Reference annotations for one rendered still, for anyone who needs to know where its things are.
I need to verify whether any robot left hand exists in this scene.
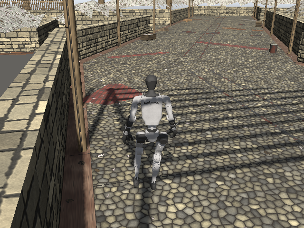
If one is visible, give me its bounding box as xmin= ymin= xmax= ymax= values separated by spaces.
xmin=122 ymin=133 xmax=133 ymax=145

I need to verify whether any robot left upper arm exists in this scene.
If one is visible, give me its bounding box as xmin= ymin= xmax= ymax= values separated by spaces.
xmin=129 ymin=95 xmax=142 ymax=122

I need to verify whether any robot left thigh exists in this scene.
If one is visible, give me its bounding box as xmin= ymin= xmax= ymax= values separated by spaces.
xmin=136 ymin=132 xmax=146 ymax=155

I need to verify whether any robot right upper arm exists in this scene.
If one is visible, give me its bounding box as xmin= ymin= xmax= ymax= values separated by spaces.
xmin=161 ymin=95 xmax=174 ymax=121

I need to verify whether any robot right hand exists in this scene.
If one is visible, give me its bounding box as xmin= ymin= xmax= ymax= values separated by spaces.
xmin=166 ymin=129 xmax=177 ymax=138

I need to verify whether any right robot shin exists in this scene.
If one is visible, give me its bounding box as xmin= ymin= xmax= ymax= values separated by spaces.
xmin=152 ymin=155 xmax=162 ymax=184

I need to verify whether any left robot forearm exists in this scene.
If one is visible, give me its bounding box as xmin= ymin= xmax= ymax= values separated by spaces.
xmin=123 ymin=115 xmax=133 ymax=135

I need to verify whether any right robot forearm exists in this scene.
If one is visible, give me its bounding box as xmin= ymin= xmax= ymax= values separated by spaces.
xmin=169 ymin=114 xmax=176 ymax=131

